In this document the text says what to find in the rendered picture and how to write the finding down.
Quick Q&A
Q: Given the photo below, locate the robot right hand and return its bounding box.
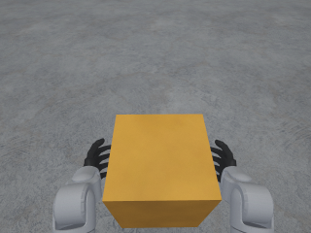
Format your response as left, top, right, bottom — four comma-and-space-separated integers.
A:
210, 140, 237, 183

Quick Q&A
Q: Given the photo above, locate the robot left forearm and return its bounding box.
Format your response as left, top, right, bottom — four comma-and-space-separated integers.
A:
52, 166, 102, 233

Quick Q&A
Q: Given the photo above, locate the carton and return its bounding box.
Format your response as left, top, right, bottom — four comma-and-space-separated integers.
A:
102, 114, 223, 228

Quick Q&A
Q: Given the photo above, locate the robot right forearm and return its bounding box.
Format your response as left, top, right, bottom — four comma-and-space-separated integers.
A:
220, 166, 274, 233

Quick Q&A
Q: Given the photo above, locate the robot left hand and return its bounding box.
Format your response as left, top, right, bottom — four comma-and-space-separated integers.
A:
84, 138, 111, 180

